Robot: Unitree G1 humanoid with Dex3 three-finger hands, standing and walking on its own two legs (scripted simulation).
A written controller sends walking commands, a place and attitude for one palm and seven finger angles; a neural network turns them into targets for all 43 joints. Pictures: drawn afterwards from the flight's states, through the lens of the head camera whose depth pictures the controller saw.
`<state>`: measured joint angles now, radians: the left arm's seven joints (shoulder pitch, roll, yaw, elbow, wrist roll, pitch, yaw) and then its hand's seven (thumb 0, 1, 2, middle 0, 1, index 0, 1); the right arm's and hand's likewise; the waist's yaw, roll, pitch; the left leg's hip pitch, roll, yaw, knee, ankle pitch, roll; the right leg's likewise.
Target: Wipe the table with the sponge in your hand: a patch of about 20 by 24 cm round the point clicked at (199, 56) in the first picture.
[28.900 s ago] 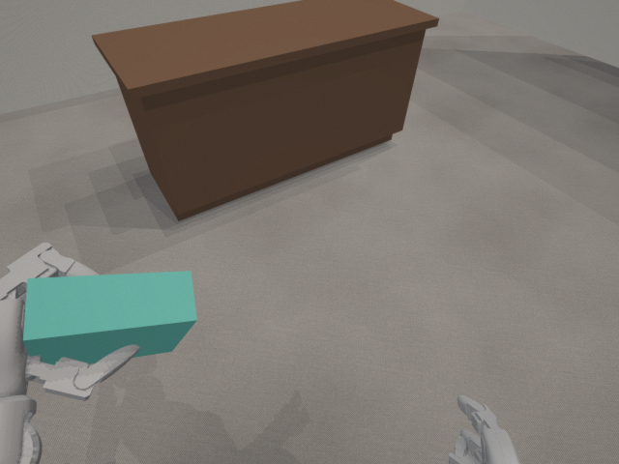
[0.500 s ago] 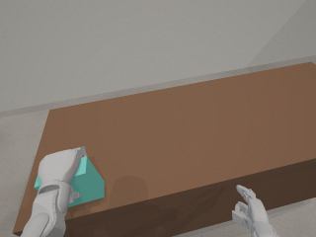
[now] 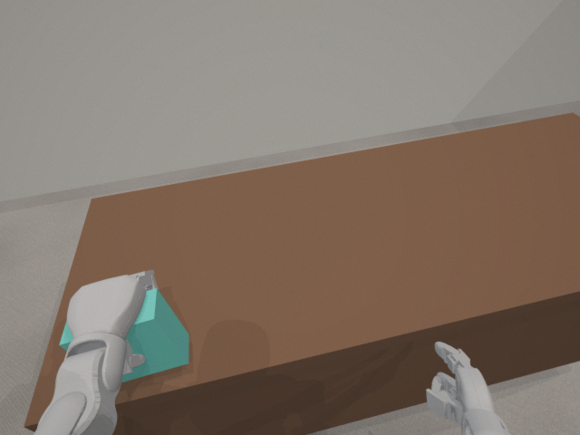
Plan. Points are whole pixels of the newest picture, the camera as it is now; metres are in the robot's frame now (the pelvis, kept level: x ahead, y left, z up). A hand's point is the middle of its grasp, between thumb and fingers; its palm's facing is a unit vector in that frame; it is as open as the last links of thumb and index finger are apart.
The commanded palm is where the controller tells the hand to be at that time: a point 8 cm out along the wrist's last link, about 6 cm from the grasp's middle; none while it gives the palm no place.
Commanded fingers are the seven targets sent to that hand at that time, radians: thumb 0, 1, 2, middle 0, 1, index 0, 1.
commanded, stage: lower the sponge onto the table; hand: left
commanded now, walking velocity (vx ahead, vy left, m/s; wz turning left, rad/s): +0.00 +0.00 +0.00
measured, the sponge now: (139, 346) +0.22 +0.28 -0.01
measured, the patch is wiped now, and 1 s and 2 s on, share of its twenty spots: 0.00 0.05 0.15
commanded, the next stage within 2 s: wipe forward along the first lane in 1.12 s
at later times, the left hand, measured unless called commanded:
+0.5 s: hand (140, 333) +0.22 +0.26 +0.02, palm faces -0.05 -0.10 -0.99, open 9.5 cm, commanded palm +0.20 +0.26 +0.09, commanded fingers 0.00 0.10 1.30 -1.20 -1.60 -1.20 -1.60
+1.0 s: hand (145, 339) +0.22 +0.26 +0.01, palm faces -0.09 -0.07 -0.99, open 9.5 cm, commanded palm +0.20 +0.25 +0.06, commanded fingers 0.00 0.10 1.30 -1.20 -1.60 -1.20 -1.60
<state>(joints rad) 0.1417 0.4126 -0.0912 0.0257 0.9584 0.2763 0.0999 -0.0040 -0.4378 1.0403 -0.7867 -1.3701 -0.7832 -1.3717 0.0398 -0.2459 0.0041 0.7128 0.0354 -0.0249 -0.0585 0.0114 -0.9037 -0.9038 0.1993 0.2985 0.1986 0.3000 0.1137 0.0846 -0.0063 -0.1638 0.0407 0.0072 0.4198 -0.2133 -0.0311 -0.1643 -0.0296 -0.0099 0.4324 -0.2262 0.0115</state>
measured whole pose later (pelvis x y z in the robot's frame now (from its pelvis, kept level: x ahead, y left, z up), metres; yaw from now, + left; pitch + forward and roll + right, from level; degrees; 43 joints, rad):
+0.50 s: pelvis +0.00 +0.00 +0.00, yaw +0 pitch -2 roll +0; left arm 0.15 0.37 -0.13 0.06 0.99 0.27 0.15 0.00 -0.44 1.04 -0.79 -1.37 -0.78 -1.37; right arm 0.04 -0.24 -0.01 0.71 0.03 -0.02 -0.05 0.01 -0.90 -0.90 0.20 0.30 0.20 0.30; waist 0.12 0.08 -0.02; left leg -0.19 0.04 0.01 0.44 -0.22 -0.03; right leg -0.19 -0.03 -0.01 0.45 -0.23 0.01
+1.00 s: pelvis -0.01 -0.01 +0.00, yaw +0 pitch -1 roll +0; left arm 0.10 0.35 -0.14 0.18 1.01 0.26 0.19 -0.01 -0.44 1.04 -0.79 -1.36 -0.79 -1.37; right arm 0.06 -0.25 -0.02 0.72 0.04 -0.03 -0.06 0.01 -0.90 -0.90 0.20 0.30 0.20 0.30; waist 0.11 0.08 -0.03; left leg -0.23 0.05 0.00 0.47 -0.23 -0.04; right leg -0.24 -0.02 -0.01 0.49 -0.24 0.00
